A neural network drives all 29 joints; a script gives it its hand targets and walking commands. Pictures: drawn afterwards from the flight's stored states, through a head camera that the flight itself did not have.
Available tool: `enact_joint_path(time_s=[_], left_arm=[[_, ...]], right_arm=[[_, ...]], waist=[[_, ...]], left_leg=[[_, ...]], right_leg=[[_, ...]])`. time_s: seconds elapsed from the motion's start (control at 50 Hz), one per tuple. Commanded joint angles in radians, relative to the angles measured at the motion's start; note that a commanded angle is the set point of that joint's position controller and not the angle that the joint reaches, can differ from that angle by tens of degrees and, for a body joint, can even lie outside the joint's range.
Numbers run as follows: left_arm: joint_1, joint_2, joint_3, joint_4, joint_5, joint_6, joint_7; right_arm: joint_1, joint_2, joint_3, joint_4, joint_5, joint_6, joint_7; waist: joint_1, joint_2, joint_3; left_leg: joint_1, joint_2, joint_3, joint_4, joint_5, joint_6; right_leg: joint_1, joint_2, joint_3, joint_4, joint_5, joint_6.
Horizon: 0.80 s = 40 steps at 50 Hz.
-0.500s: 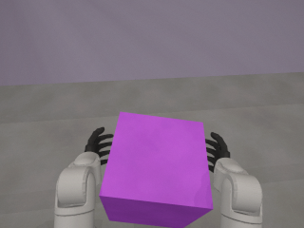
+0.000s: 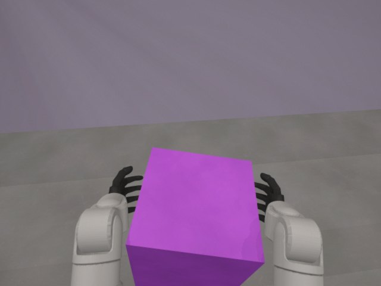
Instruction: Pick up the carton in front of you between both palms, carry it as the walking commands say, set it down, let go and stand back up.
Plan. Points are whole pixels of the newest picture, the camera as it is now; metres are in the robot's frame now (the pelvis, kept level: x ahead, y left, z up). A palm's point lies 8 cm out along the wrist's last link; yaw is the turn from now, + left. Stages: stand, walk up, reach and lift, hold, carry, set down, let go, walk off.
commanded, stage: carry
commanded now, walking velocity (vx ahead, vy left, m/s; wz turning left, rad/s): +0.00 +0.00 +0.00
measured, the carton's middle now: (191, 225) +0.27 +0.00 +0.01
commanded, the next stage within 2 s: hold in 1.68 s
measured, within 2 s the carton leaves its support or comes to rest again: neither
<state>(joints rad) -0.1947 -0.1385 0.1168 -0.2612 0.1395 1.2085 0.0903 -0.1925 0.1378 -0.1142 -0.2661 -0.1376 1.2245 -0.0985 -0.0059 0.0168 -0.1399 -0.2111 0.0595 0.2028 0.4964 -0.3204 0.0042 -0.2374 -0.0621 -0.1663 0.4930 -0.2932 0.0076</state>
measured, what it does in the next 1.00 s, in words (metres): stands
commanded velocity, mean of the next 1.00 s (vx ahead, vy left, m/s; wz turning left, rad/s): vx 0.00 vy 0.00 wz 0.00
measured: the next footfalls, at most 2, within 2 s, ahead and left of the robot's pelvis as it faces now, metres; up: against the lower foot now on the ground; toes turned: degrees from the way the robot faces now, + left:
none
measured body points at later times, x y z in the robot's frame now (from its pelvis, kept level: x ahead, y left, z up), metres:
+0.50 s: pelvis +0.00 -0.01 +0.00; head -0.02 -0.01 +0.44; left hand +0.28 +0.15 +0.08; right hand +0.28 -0.15 +0.08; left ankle -0.05 +0.09 -0.74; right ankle -0.03 -0.11 -0.74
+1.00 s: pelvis -0.04 +0.00 +0.00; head -0.07 +0.00 +0.45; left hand +0.24 +0.15 +0.04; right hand +0.24 -0.15 +0.04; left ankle -0.05 +0.09 -0.74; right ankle -0.03 -0.11 -0.74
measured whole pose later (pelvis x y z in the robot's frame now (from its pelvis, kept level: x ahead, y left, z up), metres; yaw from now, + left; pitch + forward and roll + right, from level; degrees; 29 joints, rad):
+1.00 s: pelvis -0.04 +0.00 +0.00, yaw +0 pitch +2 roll +0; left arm -0.13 -0.13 0.09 -0.02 0.21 0.93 0.05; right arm -0.14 0.13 -0.09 -0.01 -0.21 0.95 -0.06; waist 0.00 0.00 -0.12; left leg -0.24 0.06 0.20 0.50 -0.28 0.02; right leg -0.27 -0.06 -0.17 0.50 -0.25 -0.01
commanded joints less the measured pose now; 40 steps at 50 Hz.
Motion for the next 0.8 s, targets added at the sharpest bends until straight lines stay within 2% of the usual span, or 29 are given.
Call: enact_joint_path(time_s=[0.0,0.16,0.24,0.34,0.52,0.66,0.78], left_arm=[[-0.431,-0.929,-0.690,-0.015,-0.422,0.012,-0.276],[-0.454,-0.944,-0.707,-0.071,-0.441,0.007,-0.269],[-0.442,-0.939,-0.711,-0.076,-0.440,0.008,-0.270],[-0.436,-0.934,-0.710,-0.070,-0.437,0.009,-0.272],[-0.413,-0.955,-0.715,-0.034,-0.417,-0.007,-0.281],[-0.412,-0.957,-0.714,0.026,-0.380,-0.084,-0.289],[-0.384,-0.922,-0.685,0.068,-0.336,-0.167,-0.289]], right_arm=[[-0.472,0.932,0.717,-0.041,0.438,0.000,0.281],[-0.468,0.946,0.714,-0.074,0.443,-0.009,0.272],[-0.449,0.941,0.711,-0.074,0.436,-0.009,0.272],[-0.441,0.935,0.710,-0.067,0.431,-0.007,0.273],[-0.425,0.960,0.720,-0.034,0.419,-0.024,0.285],[-0.436,0.957,0.722,0.016,0.388,-0.100,0.299],[-0.406,0.925,0.693,0.064,0.344,-0.182,0.297]], waist=[[0.003,-0.047,-0.222],[0.005,-0.014,-0.270],[0.005,-0.009,-0.267],[0.004,-0.014,-0.247],[0.004,-0.015,-0.178],[0.003,-0.016,-0.137],[0.004,-0.018,-0.147]], left_leg=[[0.091,0.102,-0.079,0.024,0.601,-0.023],[0.133,0.107,-0.086,0.039,0.676,-0.016],[0.134,0.112,-0.089,0.039,0.671,-0.011],[0.117,0.115,-0.094,0.034,0.597,-0.002],[0.071,0.119,-0.108,-0.026,0.402,0.007],[0.039,0.116,-0.119,-0.065,0.285,0.013],[0.032,0.115,-0.122,-0.075,0.250,0.017]], right_leg=[[0.124,-0.125,0.084,0.023,0.771,-0.004],[0.128,-0.110,0.076,0.051,0.709,-0.006],[0.123,-0.108,0.075,0.051,0.667,-0.006],[0.112,-0.112,0.078,0.048,0.605,-0.012],[0.076,-0.113,0.088,-0.008,0.404,-0.019],[0.046,-0.113,0.100,-0.048,0.290,-0.020],[0.041,-0.112,0.103,-0.059,0.252,-0.022]])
